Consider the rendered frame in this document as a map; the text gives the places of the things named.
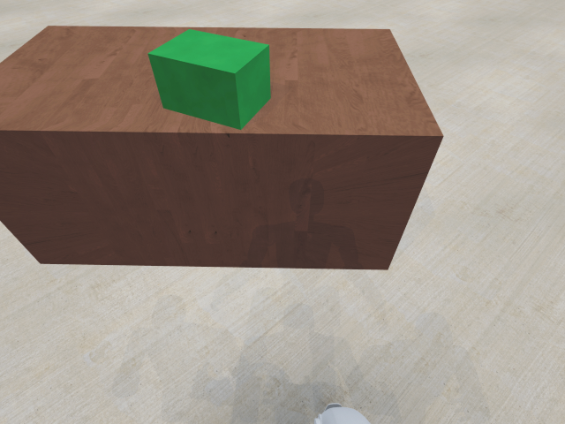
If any right robot shin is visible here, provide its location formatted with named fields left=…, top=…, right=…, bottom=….
left=324, top=403, right=342, bottom=412

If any carton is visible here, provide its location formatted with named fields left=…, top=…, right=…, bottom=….
left=147, top=29, right=271, bottom=130

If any pedestal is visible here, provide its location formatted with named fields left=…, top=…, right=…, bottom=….
left=0, top=26, right=443, bottom=270

